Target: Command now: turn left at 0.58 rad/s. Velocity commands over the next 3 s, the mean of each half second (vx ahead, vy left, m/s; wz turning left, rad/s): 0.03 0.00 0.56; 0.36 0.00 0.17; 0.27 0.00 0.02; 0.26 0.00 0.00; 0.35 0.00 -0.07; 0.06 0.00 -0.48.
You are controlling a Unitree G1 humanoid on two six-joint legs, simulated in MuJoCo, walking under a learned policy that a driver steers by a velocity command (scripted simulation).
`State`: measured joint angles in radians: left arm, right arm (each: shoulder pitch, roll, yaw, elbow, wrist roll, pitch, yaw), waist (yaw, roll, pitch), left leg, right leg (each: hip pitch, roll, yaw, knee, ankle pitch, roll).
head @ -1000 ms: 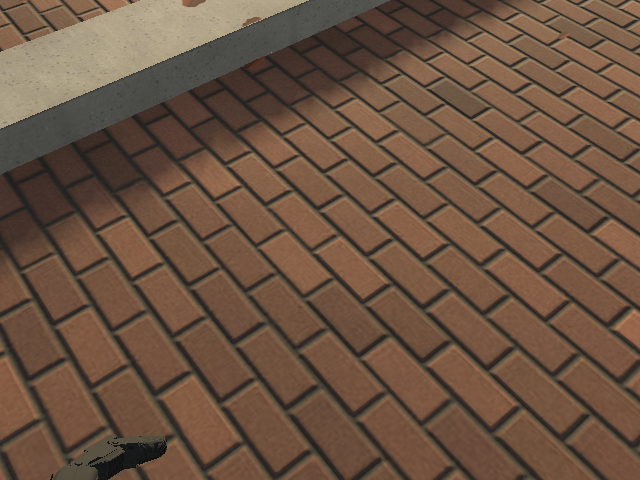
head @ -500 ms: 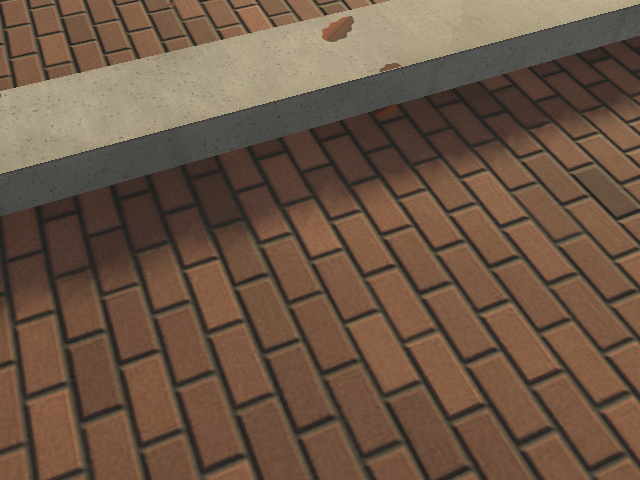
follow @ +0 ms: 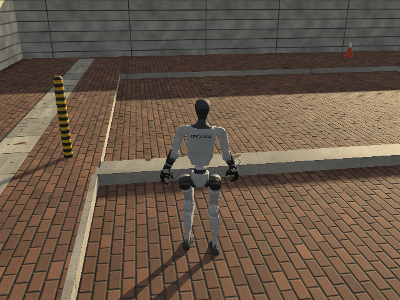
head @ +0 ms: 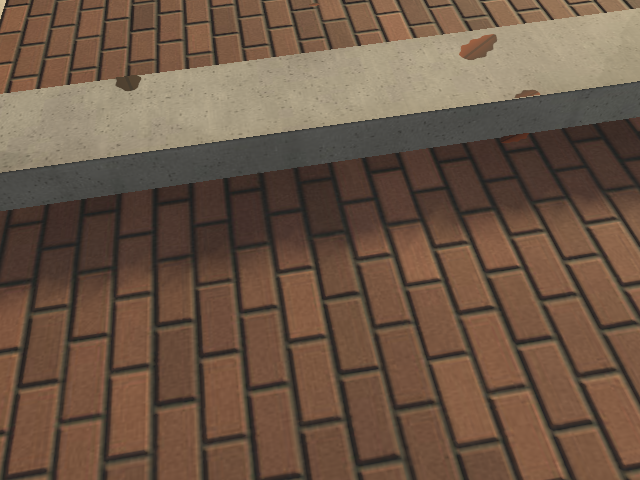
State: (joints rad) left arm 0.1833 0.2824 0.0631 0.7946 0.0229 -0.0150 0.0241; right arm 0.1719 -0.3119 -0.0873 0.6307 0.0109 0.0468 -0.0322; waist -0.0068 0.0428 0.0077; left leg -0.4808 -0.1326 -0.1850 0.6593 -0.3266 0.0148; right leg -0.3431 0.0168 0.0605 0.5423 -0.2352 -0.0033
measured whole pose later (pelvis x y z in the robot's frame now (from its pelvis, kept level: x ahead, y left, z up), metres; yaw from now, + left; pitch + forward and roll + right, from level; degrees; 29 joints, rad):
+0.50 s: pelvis +0.00 +0.03 +0.01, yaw +17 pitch +2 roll -1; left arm 0.17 0.33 0.10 0.75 0.00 0.00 0.01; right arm 0.21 -0.29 -0.07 0.59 0.01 0.02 0.01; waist 0.01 -0.04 0.03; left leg -0.29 -0.02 -0.01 0.52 -0.27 0.05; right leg -0.48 -0.07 -0.02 1.02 -0.46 0.04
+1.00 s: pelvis +0.17 +0.03 +0.01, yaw +20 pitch +2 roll +1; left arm 0.23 0.28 0.05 0.76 0.00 -0.10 -0.03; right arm 0.34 -0.30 -0.06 0.72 0.02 -0.05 0.00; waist -0.01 0.04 -0.01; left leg -0.39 0.00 -0.05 1.08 -0.39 0.03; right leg -0.31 0.02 -0.04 0.50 -0.24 -0.05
